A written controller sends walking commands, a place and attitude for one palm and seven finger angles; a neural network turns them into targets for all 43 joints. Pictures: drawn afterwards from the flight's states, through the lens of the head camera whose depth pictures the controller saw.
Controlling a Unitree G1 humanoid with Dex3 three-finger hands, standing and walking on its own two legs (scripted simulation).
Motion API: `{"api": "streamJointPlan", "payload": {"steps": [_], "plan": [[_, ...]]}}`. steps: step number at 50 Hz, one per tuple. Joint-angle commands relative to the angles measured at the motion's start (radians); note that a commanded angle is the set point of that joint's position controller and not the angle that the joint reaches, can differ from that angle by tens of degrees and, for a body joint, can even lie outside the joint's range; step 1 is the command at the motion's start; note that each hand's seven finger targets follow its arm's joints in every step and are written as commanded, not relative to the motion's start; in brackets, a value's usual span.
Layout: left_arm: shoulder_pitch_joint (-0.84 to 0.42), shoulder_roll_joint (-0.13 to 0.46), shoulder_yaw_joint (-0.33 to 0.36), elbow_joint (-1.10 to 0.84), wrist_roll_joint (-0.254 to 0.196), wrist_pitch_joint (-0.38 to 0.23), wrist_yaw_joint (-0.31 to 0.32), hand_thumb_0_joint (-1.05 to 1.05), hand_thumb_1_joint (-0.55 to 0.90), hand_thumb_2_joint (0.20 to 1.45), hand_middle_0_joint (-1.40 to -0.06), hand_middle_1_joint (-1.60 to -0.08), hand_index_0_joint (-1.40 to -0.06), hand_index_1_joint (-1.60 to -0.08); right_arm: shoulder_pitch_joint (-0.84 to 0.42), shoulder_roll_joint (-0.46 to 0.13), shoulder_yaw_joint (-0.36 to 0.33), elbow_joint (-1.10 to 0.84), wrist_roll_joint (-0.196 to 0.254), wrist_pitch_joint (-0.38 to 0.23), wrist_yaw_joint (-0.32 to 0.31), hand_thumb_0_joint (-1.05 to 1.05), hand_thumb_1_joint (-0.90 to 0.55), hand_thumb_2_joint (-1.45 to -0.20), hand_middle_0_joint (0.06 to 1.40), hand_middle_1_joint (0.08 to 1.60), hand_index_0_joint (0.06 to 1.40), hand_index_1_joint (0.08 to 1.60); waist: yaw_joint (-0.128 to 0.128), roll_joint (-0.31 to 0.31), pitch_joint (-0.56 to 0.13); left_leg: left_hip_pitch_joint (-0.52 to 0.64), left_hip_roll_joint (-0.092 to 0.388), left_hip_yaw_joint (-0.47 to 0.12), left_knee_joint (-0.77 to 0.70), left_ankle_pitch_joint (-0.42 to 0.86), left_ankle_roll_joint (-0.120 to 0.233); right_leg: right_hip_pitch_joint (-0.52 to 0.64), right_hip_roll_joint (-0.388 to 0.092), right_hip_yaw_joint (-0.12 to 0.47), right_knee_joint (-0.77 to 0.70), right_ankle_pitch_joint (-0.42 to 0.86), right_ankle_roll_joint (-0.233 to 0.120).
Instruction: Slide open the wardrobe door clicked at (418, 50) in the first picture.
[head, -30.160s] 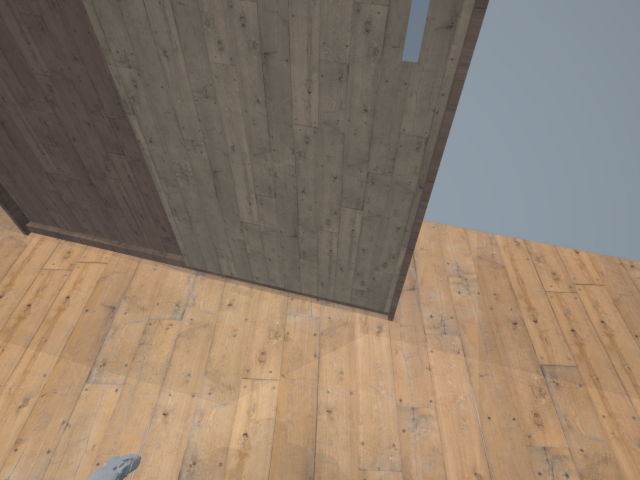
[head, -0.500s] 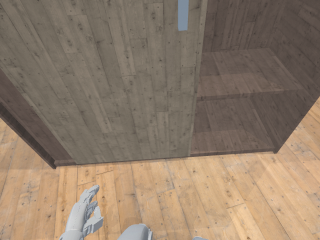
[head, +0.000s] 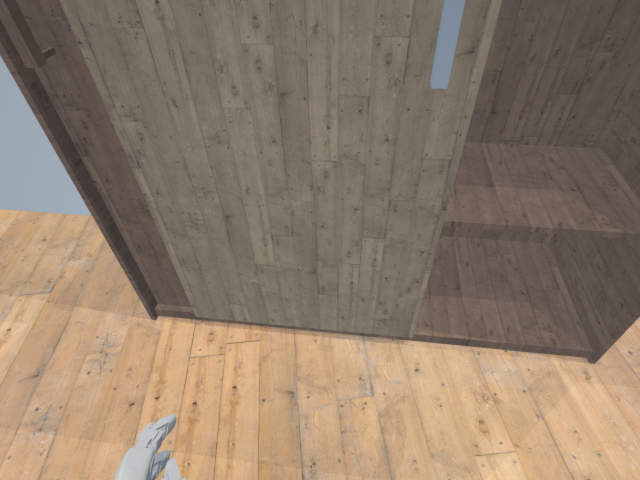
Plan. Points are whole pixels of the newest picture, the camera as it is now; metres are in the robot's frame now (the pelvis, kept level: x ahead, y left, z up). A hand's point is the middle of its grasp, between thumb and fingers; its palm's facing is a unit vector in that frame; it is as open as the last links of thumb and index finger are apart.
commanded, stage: stop stepping back and stand still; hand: right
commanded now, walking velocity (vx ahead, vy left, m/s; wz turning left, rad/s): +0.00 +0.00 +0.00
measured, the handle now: (445, 35) +0.74 -0.14 +0.27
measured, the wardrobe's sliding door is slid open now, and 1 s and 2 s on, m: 0.59 0.59 0.59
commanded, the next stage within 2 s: let the arm hang, fingers relaxed in 1.16 s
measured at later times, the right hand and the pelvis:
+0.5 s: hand (632, 338) +0.24 -0.26 +0.16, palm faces +0.43 +0.80 -0.42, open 7.4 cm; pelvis +0.03 +0.00 +0.01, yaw +0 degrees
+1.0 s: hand out of the picture +0.22 -0.29 +0.16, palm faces +0.43 +0.80 -0.41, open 7.4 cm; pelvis +0.01 -0.03 +0.01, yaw +0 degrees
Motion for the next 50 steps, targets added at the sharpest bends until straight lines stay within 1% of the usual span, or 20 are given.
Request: {"api": "streamJointPlan", "payload": {"steps": [1, 2, 3, 4, 5, 6, 7, 8, 10, 12, 15, 18, 19, 20, 21, 22, 28, 38, 46, 50], "plan": [[-0.122, 0.145, 0.038, -0.167, -0.003, -0.083, -0.020, 0.000, 0.900, 0.900, -0.200, -0.300, -0.200, -0.300, -0.017, -0.170, -0.105, -0.342, -0.006, -0.081, -0.014, 0.000, -0.900, -0.900, 0.200, 0.300, 0.200, 0.300, -0.043, -0.336, 0.013, 0.155, -0.004, 0.084, -0.192, 0.142, 0.000, -0.118, -0.173, 0.168, -0.295, -0.125, -0.085], [-0.128, 0.149, 0.041, -0.178, -0.005, -0.081, -0.022, 0.000, 0.900, 0.900, -0.200, -0.300, -0.200, -0.300, 0.024, -0.197, -0.133, -0.328, -0.007, -0.080, -0.014, 0.000, -0.900, -0.900, 0.200, 0.300, 0.200, 0.300, -0.056, -0.279, -0.004, 0.258, 0.002, 0.080, -0.255, 0.172, 0.005, -0.199, -0.135, 0.120, -0.248, -0.227, -0.064], [-0.132, 0.142, 0.044, -0.182, -0.002, -0.072, -0.023, 0.000, 0.900, 0.900, -0.200, -0.300, -0.200, -0.300, 0.049, -0.192, -0.131, -0.293, -0.016, -0.081, -0.013, 0.000, -0.900, -0.900, 0.200, 0.300, 0.200, 0.300, -0.054, -0.186, 0.011, 0.279, 0.041, 0.010, -0.324, 0.132, 0.032, -0.270, -0.078, 0.062, -0.137, -0.280, -0.039], [-0.141, 0.129, 0.050, -0.193, 0.001, -0.058, -0.027, 0.000, 0.900, 0.900, -0.200, -0.300, -0.200, -0.300, 0.048, -0.215, -0.151, -0.269, -0.020, -0.081, -0.013, 0.000, -0.900, -0.900, 0.200, 0.300, 0.200, 0.300, -0.059, 0.016, 0.035, 0.181, 0.170, -0.249, -0.484, -0.079, 0.100, -0.306, 0.009, 0.018, 0.114, -0.281, -0.009], [-0.144, 0.121, 0.051, -0.193, 0.002, -0.052, -0.027, 0.000, 0.900, 0.900, -0.200, -0.300, -0.200, -0.300, 0.019, -0.231, -0.162, -0.267, -0.015, -0.082, -0.012, 0.000, -0.900, -0.900, 0.200, 0.300, 0.200, 0.300, -0.062, 0.144, 0.037, 0.073, 0.350, -0.540, -0.641, -0.200, 0.182, -0.302, 0.045, 0.040, 0.349, -0.233, 0.004], [-0.124, 0.118, 0.047, -0.163, 0.007, -0.051, -0.027, 0.000, 0.900, 0.900, -0.200, -0.300, -0.200, -0.300, -0.027, -0.214, -0.156, -0.238, -0.010, -0.093, -0.013, 0.000, -0.900, -0.900, 0.200, 0.300, 0.200, 0.300, -0.050, 0.098, 0.055, 0.001, 0.370, -0.539, -0.673, -0.180, 0.194, -0.263, 0.022, 0.088, 0.466, -0.190, 0.009], [-0.112, 0.121, 0.049, -0.154, 0.003, -0.050, -0.032, 0.000, 0.900, 0.900, -0.200, -0.300, -0.200, -0.300, -0.040, -0.206, -0.158, -0.216, -0.013, -0.101, -0.010, 0.000, -0.900, -0.900, 0.200, 0.300, 0.200, 0.300, -0.033, 0.085, 0.044, 0.023, 0.348, -0.506, -0.650, -0.096, 0.181, -0.275, 0.012, 0.107, 0.489, -0.157, 0.017], [-0.093, 0.114, 0.043, -0.142, -0.001, -0.050, -0.031, 0.000, 0.900, 0.900, -0.200, -0.300, -0.200, -0.300, -0.013, -0.198, -0.160, -0.171, -0.007, -0.106, -0.011, 0.000, -0.900, -0.900, 0.200, 0.300, 0.200, 0.300, -0.027, 0.059, 0.039, 0.063, 0.334, -0.431, -0.596, 0.068, 0.188, -0.278, -0.007, 0.118, 0.467, -0.123, 0.019], [-0.095, 0.099, 0.029, -0.130, -0.003, -0.045, -0.025, 0.000, 0.900, 0.900, -0.200, -0.300, -0.200, -0.300, -0.023, -0.178, -0.141, -0.132, -0.012, -0.115, -0.013, 0.000, -0.900, -0.900, 0.200, 0.300, 0.200, 0.300, -0.025, 0.059, 0.009, 0.100, 0.279, -0.252, -0.510, 0.358, 0.165, -0.200, -0.020, 0.080, 0.331, -0.089, 0.019], [-0.133, 0.093, 0.023, -0.135, -0.003, -0.050, -0.013, 0.000, 0.900, 0.900, -0.200, -0.300, -0.200, -0.300, -0.080, -0.153, -0.102, -0.134, -0.017, -0.114, -0.015, 0.000, -0.900, -0.900, 0.200, 0.300, 0.200, 0.300, -0.035, 0.074, -0.004, 0.104, 0.246, -0.166, -0.464, 0.466, 0.136, -0.099, -0.008, 0.040, 0.151, -0.081, 0.005], [-0.120, 0.101, 0.025, -0.133, 0.006, -0.060, -0.009, 0.000, 0.900, 0.900, -0.200, -0.300, -0.200, -0.300, -0.082, -0.135, -0.072, -0.129, -0.016, -0.103, -0.020, 0.000, -0.900, -0.900, 0.200, 0.300, 0.200, 0.300, -0.040, 0.049, -0.018, 0.108, 0.194, -0.129, -0.432, 0.450, 0.084, 0.038, 0.028, 0.004, -0.077, 0.058, -0.007], [-0.141, 0.138, 0.044, -0.161, -0.003, -0.065, -0.008, 0.000, 0.900, 0.900, -0.200, -0.300, -0.200, -0.300, -0.086, -0.144, -0.061, -0.239, -0.016, -0.109, -0.019, 0.000, -0.900, -0.900, 0.200, 0.300, 0.200, 0.300, -0.058, -0.106, -0.050, 0.079, 0.107, -0.096, -0.360, 0.383, 0.005, 0.137, -0.096, 0.151, -0.177, 0.253, -0.048], [-0.149, 0.148, 0.049, -0.175, -0.011, -0.061, -0.011, 0.000, 0.900, 0.900, -0.200, -0.300, -0.200, -0.300, -0.085, -0.152, -0.063, -0.272, -0.019, -0.108, -0.017, 0.000, -0.900, -0.900, 0.200, 0.300, 0.200, 0.300, -0.064, -0.111, -0.055, 0.081, 0.087, -0.099, -0.362, 0.376, -0.010, 0.129, -0.118, 0.170, -0.171, 0.268, -0.053], [-0.146, 0.147, 0.051, -0.182, -0.015, -0.060, -0.013, 0.000, 0.900, 0.900, -0.200, -0.300, -0.200, -0.300, -0.071, -0.165, -0.080, -0.285, -0.020, -0.104, -0.016, 0.000, -0.900, -0.900, 0.200, 0.300, 0.200, 0.300, -0.059, -0.105, -0.049, 0.108, 0.079, -0.095, -0.356, 0.459, -0.006, 0.109, -0.106, 0.148, -0.143, 0.326, -0.046], [-0.144, 0.132, 0.038, -0.179, -0.007, -0.058, -0.016, 0.000, 0.900, 0.900, -0.200, -0.300, -0.200, -0.300, -0.071, -0.177, -0.092, -0.316, -0.022, -0.107, -0.014, 0.000, -0.900, -0.900, 0.200, 0.300, 0.200, 0.300, -0.049, -0.190, -0.061, 0.130, 0.075, -0.066, -0.321, 0.517, 0.006, 0.095, -0.096, 0.148, -0.156, 0.380, -0.040], [-0.152, 0.130, 0.035, -0.182, -0.004, -0.056, -0.016, 0.000, 0.900, 0.900, -0.200, -0.300, -0.200, -0.300, -0.079, -0.204, -0.116, -0.336, -0.024, -0.111, -0.016, 0.000, -0.900, -0.900, 0.200, 0.300, 0.200, 0.300, -0.054, -0.210, -0.059, 0.153, 0.070, -0.057, -0.311, 0.536, 0.005, 0.074, -0.096, 0.149, -0.159, 0.400, -0.035], [-0.125, 0.118, 0.040, -0.207, -0.013, -0.031, -0.023, 0.000, 0.900, 0.900, -0.200, -0.300, -0.200, -0.300, 0.048, -0.174, -0.132, -0.255, -0.002, -0.097, -0.016, 0.000, -0.900, -0.900, 0.200, 0.300, 0.200, 0.300, -0.045, -0.132, -0.150, 0.224, 0.084, -0.066, -0.316, 0.733, 0.018, 0.118, -0.073, 0.094, -0.110, 0.493, -0.005], [-0.155, 0.130, 0.032, -0.214, -0.011, -0.009, -0.011, 0.000, 0.900, 0.900, -0.200, -0.300, -0.200, -0.300, -0.018, -0.137, -0.073, -0.186, 0.003, -0.067, -0.004, 0.000, -0.900, -0.900, 0.200, 0.300, 0.200, 0.300, -0.045, -0.075, -0.028, 0.142, 0.074, -0.081, -0.425, 0.433, 0.010, 0.038, -0.064, 0.114, -0.204, 0.151, -0.015], [-0.157, 0.131, 0.030, -0.211, 0.000, -0.033, -0.005, 0.000, 0.900, 0.900, -0.200, -0.300, -0.200, -0.300, -0.089, -0.160, -0.073, -0.287, -0.017, -0.088, -0.018, 0.000, -0.900, -0.900, 0.200, 0.300, 0.200, 0.300, -0.053, -0.183, -0.034, 0.177, 0.050, -0.047, -0.414, 0.340, 0.010, 0.013, -0.061, 0.144, -0.285, 0.018, -0.023], [-0.147, 0.128, 0.031, -0.207, 0.000, -0.041, -0.008, 0.000, 0.900, 0.900, -0.200, -0.300, -0.200, -0.300, -0.037, -0.149, -0.084, -0.250, -0.017, -0.093, -0.020, 0.000, -0.900, -0.900, 0.200, 0.300, 0.200, 0.300, -0.055, -0.163, -0.028, 0.206, 0.044, -0.037, -0.412, 0.347, 0.009, -0.022, -0.062, 0.148, -0.299, -0.014, -0.020]]}}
